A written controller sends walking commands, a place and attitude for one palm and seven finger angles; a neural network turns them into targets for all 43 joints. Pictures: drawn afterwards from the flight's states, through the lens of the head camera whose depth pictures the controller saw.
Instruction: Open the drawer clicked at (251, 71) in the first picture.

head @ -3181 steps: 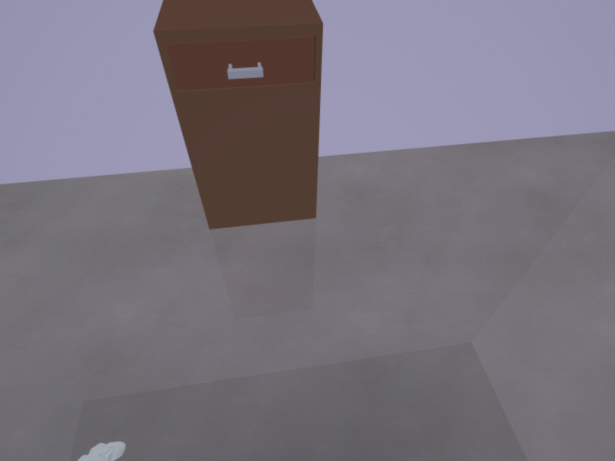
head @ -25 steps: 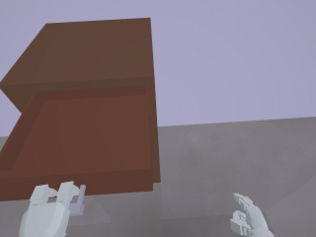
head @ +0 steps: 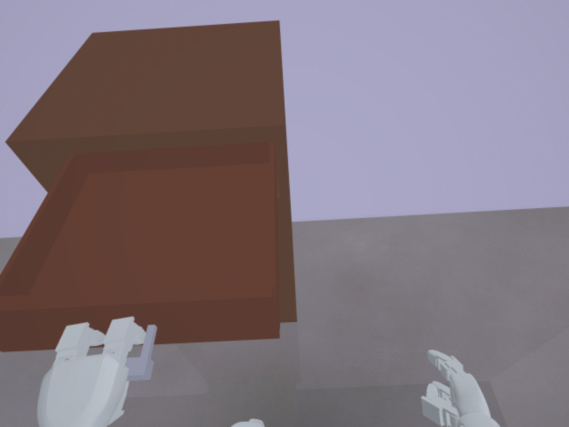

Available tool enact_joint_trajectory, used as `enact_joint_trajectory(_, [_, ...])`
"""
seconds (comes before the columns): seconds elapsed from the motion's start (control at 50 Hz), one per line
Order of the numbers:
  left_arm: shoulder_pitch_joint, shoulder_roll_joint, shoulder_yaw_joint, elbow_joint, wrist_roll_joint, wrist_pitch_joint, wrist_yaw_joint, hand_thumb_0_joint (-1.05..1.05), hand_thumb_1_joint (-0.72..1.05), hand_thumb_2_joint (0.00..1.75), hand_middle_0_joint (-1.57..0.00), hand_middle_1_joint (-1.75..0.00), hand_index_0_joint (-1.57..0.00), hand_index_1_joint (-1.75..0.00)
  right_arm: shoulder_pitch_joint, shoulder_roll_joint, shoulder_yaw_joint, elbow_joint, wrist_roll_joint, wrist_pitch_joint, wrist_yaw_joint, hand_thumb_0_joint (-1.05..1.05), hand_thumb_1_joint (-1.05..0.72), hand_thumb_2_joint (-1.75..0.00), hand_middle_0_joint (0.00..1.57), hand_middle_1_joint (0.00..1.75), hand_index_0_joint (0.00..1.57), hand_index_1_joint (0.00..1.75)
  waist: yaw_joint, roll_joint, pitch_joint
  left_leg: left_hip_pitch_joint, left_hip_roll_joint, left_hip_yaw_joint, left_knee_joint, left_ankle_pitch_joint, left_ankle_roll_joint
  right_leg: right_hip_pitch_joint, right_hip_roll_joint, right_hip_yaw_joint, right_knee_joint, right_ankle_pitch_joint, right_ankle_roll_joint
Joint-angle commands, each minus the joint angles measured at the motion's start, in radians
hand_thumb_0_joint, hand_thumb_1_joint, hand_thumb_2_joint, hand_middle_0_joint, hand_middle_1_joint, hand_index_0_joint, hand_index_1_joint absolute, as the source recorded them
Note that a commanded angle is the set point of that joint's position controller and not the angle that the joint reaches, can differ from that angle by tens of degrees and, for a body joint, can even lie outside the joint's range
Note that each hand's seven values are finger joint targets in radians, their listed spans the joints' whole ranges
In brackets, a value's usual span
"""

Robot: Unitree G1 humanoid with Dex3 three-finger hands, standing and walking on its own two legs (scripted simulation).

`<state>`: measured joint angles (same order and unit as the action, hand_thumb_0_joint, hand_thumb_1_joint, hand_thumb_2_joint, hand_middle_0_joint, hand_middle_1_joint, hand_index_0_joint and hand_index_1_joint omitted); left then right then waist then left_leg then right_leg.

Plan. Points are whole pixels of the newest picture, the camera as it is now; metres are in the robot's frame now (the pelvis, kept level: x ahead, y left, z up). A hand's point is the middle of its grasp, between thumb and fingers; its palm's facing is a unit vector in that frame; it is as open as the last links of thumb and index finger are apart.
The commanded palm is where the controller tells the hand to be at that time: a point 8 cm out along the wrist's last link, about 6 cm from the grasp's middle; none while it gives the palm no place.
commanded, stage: open the thumb to release the handle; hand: left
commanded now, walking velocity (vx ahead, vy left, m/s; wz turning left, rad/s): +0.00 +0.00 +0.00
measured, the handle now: (114, 352) +0.20 +0.26 +0.02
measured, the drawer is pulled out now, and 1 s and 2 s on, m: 0.30 0.28 0.22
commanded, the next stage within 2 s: lift the hand off the handle in 0.30 s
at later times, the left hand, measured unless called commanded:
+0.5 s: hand (110, 392) +0.16 +0.25 +0.01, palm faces +0.04 -0.07 -1.00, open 13.4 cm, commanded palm +0.14 +0.24 +0.05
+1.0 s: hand (113, 378) +0.17 +0.25 +0.01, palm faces -0.05 -0.10 -0.99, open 13.8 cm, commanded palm +0.15 +0.24 +0.09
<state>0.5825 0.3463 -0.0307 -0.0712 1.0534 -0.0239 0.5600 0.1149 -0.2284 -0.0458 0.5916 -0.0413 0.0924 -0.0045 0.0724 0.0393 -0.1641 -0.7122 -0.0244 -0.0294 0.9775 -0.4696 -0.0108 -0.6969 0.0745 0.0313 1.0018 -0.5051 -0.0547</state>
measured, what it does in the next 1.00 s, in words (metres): stands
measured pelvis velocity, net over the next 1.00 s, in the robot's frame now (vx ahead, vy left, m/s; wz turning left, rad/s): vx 0.00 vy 0.00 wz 0.00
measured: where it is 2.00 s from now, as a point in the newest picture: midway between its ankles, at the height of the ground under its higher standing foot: outside the picture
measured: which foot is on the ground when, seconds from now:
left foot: down 0.00-1.00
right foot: down 0.00-1.00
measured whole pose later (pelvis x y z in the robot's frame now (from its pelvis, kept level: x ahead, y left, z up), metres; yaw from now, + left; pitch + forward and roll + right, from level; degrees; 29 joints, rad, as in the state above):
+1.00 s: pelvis +0.00 +0.00 +0.02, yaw +0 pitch +8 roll +0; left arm 0.50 0.35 -0.06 -0.04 1.02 0.06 0.41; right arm 0.13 -0.22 -0.01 0.57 -0.02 0.05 -0.03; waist 0.05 0.05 -0.13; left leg -0.59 -0.02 -0.03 0.87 -0.42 0.00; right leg -0.57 0.08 0.03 0.88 -0.45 -0.05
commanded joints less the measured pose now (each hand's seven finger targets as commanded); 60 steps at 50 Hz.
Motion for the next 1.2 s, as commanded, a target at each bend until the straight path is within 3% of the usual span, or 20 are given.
enact_joint_trajectory(0.0, [0.051, 0.135, 0.114, -0.118, -0.031, 0.06, 0.006, 0.0, 0.13, 0.57, -0.35, -1.27, -0.35, -1.27, -0.138, -0.087, -0.013, -0.18, 0.017, -0.053, -0.015, 0.0, -0.9, -0.9, 0.2, 0.3, 0.2, 0.3, 0.01, -0.07, -0.114, 0.129, -0.03, 0.028, -0.122, 0.206, 0.044, 0.136, -0.036, 0.044, -0.222, 0.39, 0.013])
enact_joint_trajectory(0.12, [0.026, 0.16, 0.13, -0.116, -0.026, 0.041, -0.02, 0.0, -0.29, 0.39, -0.32, -1.22, -0.32, -1.22, -0.145, -0.085, 0.0, -0.181, 0.012, -0.057, -0.017, 0.0, -0.9, -0.9, 0.2, 0.3, 0.2, 0.3, 0.018, -0.077, -0.097, 0.145, -0.028, 0.029, -0.14, 0.194, 0.043, 0.128, -0.038, 0.048, -0.244, 0.353, 0.016])
enact_joint_trajectory(0.18, [0.049, 0.155, 0.123, -0.125, -0.012, 0.03, -0.021, 0.0, -0.5, 0.3, -0.3, -1.2, -0.3, -1.2, -0.142, -0.082, 0.001, -0.188, 0.009, -0.059, -0.009, 0.0, -0.9, -0.9, 0.2, 0.3, 0.2, 0.3, 0.027, -0.031, -0.105, 0.17, -0.025, 0.031, -0.147, 0.201, 0.04, 0.113, -0.032, 0.046, -0.242, 0.317, 0.008])
enact_joint_trajectory(0.2, [0.038, 0.113, 0.079, -0.113, -0.015, 0.034, -0.024, 0.0, -0.5, 0.3, -0.3, -1.2, -0.3, -1.2, -0.136, -0.079, -0.003, -0.189, 0.014, -0.06, -0.009, 0.0, -0.9, -0.9, 0.2, 0.3, 0.2, 0.3, 0.009, -0.034, -0.065, 0.162, -0.023, 0.027, -0.148, 0.189, 0.044, 0.1, -0.03, 0.027, -0.245, 0.305, 0.008])
enact_joint_trajectory(0.26, [0.039, 0.15, 0.127, -0.098, -0.016, 0.029, -0.024, 0.0, -0.5, 0.3, -0.3, -1.2, -0.3, -1.2, -0.133, -0.083, -0.004, -0.188, 0.014, -0.062, -0.011, 0.0, -0.9, -0.9, 0.2, 0.3, 0.2, 0.3, 0.015, -0.058, -0.076, 0.153, -0.021, 0.026, -0.15, 0.184, 0.042, 0.111, -0.029, 0.039, -0.254, 0.301, 0.008])
enact_joint_trajectory(0.36, [0.028, 0.122, 0.091, -0.125, -0.01, 0.027, -0.021, 0.0, -0.5, 0.3, -0.3, -1.2, -0.3, -1.2, -0.13, -0.085, -0.008, -0.197, 0.013, -0.064, -0.003, 0.0, -0.9, -0.9, 0.2, 0.3, 0.2, 0.3, 0.011, -0.028, -0.101, 0.173, -0.019, 0.026, -0.149, 0.197, 0.041, 0.096, -0.026, 0.027, -0.24, 0.296, 0.003])
enact_joint_trajectory(0.4, [-0.025, 0.055, 0.022, -0.054, -0.001, 0.03, -0.026, 0.0, -0.5, 0.3, -0.3, -1.2, -0.3, -1.2, -0.127, -0.085, -0.013, -0.184, 0.013, -0.067, -0.001, 0.0, -0.9, -0.9, 0.2, 0.3, 0.2, 0.3, -0.011, -0.064, -0.042, 0.138, -0.014, 0.02, -0.136, 0.169, 0.042, 0.04, -0.026, 0.009, -0.231, 0.265, 0.008])
enact_joint_trajectory(0.48, [-0.099, 0.108, 0.058, -0.078, 0.011, 0.042, -0.014, 0.0, -0.5, 0.3, -0.3, -1.2, -0.3, -1.2, -0.127, -0.091, -0.01, -0.185, 0.007, -0.066, -0.005, 0.0, -0.9, -0.9, 0.2, 0.3, 0.2, 0.3, -0.002, -0.08, -0.122, 0.15, -0.018, 0.024, -0.131, 0.165, 0.041, 0.058, -0.033, 0.023, -0.231, 0.247, 0.012])
enact_joint_trajectory(0.5, [-0.108, 0.076, 0.022, -0.064, 0.009, 0.052, -0.016, 0.0, -0.5, 0.3, -0.3, -1.2, -0.3, -1.2, -0.124, -0.088, -0.017, -0.184, 0.016, -0.066, -0.01, 0.0, -0.9, -0.9, 0.2, 0.3, 0.2, 0.3, -0.015, -0.06, -0.082, 0.148, -0.017, 0.023, -0.134, 0.152, 0.044, 0.046, -0.03, 0.013, -0.238, 0.235, 0.01])
enact_joint_trajectory(0.58, [-0.158, 0.1, 0.031, -0.052, 0.006, 0.069, -0.025, 0.0, -0.5, 0.3, -0.3, -1.2, -0.3, -1.2, -0.126, -0.093, -0.008, -0.178, 0.016, -0.07, -0.016, 0.0, -0.9, -0.9, 0.2, 0.3, 0.2, 0.3, -0.006, -0.083, -0.117, 0.155, -0.018, 0.024, -0.144, 0.144, 0.044, 0.063, -0.034, 0.018, -0.252, 0.21, 0.015])
enact_joint_trajectory(0.64, [-0.189, 0.088, 0.011, -0.015, -0.002, 0.085, -0.038, 0.0, -0.5, 0.3, -0.3, -1.2, -0.3, -1.2, -0.122, -0.087, -0.01, -0.168, 0.026, -0.07, -0.028, 0.0, -0.9, -0.9, 0.2, 0.3, 0.2, 0.3, -0.019, -0.091, -0.063, 0.146, -0.017, 0.022, -0.157, 0.118, 0.047, 0.061, -0.032, 0.014, -0.275, 0.178, 0.015])
enact_joint_trajectory(0.68, [-0.212, 0.105, 0.021, -0.028, -0.001, 0.085, -0.047, 0.0, -0.5, 0.3, -0.3, -1.2, -0.3, -1.2, -0.128, -0.092, -0.001, -0.171, 0.023, -0.072, -0.028, 0.0, -0.9, -0.9, 0.2, 0.3, 0.2, 0.3, -0.004, -0.074, -0.108, 0.158, -0.019, 0.024, -0.162, 0.131, 0.046, 0.081, -0.036, 0.016, -0.272, 0.188, 0.017])
enact_joint_trajectory(0.7, [-0.21, 0.089, 0.003, -0.035, -0.008, 0.087, -0.051, 0.0, -0.5, 0.3, -0.3, -1.2, -0.3, -1.2, -0.125, -0.087, -0.008, -0.171, 0.029, -0.071, -0.032, 0.0, -0.9, -0.9, 0.2, 0.3, 0.2, 0.3, -0.015, -0.057, -0.086, 0.169, -0.019, 0.023, -0.168, 0.129, 0.047, 0.085, -0.033, 0.02, -0.283, 0.187, 0.013])
enact_joint_trajectory(0.78, [-0.17, 0.144, 0.049, -0.122, -0.025, 0.086, -0.064, 0.0, -0.5, 0.3, -0.3, -1.2, -0.3, -1.2, -0.133, -0.087, 0.005, -0.188, 0.025, -0.077, -0.031, 0.0, -0.9, -0.9, 0.2, 0.3, 0.2, 0.3, 0.009, -0.047, -0.14, 0.215, -0.019, 0.026, -0.188, 0.181, 0.048, 0.151, -0.037, 0.024, -0.294, 0.249, 0.014])
enact_joint_trajectory(0.8, [-0.161, 0.125, 0.034, -0.122, -0.036, 0.084, -0.071, 0.0, -0.5, 0.3, -0.3, -1.2, -0.3, -1.2, -0.133, -0.084, -0.001, -0.184, 0.032, -0.078, -0.033, 0.0, -0.9, -0.9, 0.2, 0.3, 0.2, 0.3, -0.004, -0.04, -0.09, 0.21, -0.018, 0.025, -0.194, 0.176, 0.049, 0.146, -0.035, 0.024, -0.303, 0.256, 0.012])
enact_joint_trajectory(0.86, [-0.142, 0.178, 0.089, -0.183, -0.046, 0.066, -0.074, 0.0, -0.5, 0.3, -0.3, -1.2, -0.3, -1.2, -0.134, -0.088, 0.004, -0.189, 0.027, -0.084, -0.033, 0.0, -0.9, -0.9, 0.2, 0.3, 0.2, 0.3, 0.004, -0.028, -0.102, 0.228, -0.017, 0.023, -0.205, 0.187, 0.049, 0.17, -0.036, 0.031, -0.316, 0.26, 0.011])
enact_joint_trajectory(0.9, [-0.134, 0.16, 0.075, -0.218, -0.047, 0.05, -0.074, 0.0, -0.5, 0.3, -0.3, -1.2, -0.3, -1.2, -0.137, -0.083, 0.002, -0.193, 0.024, -0.092, -0.03, 0.0, -0.9, -0.9, 0.2, 0.3, 0.2, 0.3, 0.001, -0.006, -0.082, 0.247, -0.016, 0.026, -0.206, 0.196, 0.051, 0.155, -0.037, 0.025, -0.317, 0.264, 0.011])
enact_joint_trajectory(0.98, [-0.144, 0.201, 0.118, -0.324, -0.048, 0.022, -0.062, 0.0, -0.5, 0.3, -0.3, -1.2, -0.3, -1.2, -0.129, -0.088, 0.004, -0.202, 0.008, -0.106, -0.019, 0.0, -0.9, -0.9, 0.2, 0.3, 0.2, 0.3, 0.008, 0.021, -0.141, 0.308, -0.014, 0.024, -0.202, 0.245, 0.048, 0.151, -0.036, 0.024, -0.312, 0.286, 0.005])
enact_joint_trajectory(1.14, [-0.028, 0.226, 0.168, -0.473, -0.079, -0.009, -0.047, 0.0, -0.5, 0.3, -0.3, -1.2, -0.3, -1.2, -0.11, -0.091, -0.005, -0.204, 0.007, -0.127, -0.001, 0.0, -0.9, -0.9, 0.2, 0.3, 0.2, 0.3, 0.006, 0.068, -0.157, 0.347, -0.007, 0.031, -0.186, 0.368, 0.046, 0.164, -0.034, 0.009, -0.284, 0.43, -0.001])
enact_joint_trajectory(1.18, [-0.009, 0.261, 0.207, -0.547, -0.084, -0.02, -0.041, 0.0, -0.5, 0.3, -0.3, -1.2, -0.3, -1.2, -0.1, -0.093, -0.004, -0.21, 0.001, -0.133, 0.005, 0.0, -0.9, -0.9, 0.2, 0.3, 0.2, 0.3, 0.019, 0.099, -0.212, 0.38, -0.008, 0.033, -0.177, 0.422, 0.042, 0.17, -0.035, 0.024, -0.274, 0.467, -0.005])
